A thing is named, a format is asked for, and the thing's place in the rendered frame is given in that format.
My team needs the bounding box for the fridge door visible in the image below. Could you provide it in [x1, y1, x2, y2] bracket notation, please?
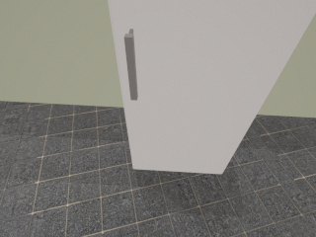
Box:
[111, 0, 316, 175]

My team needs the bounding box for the handle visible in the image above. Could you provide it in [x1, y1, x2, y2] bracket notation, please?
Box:
[124, 29, 138, 101]

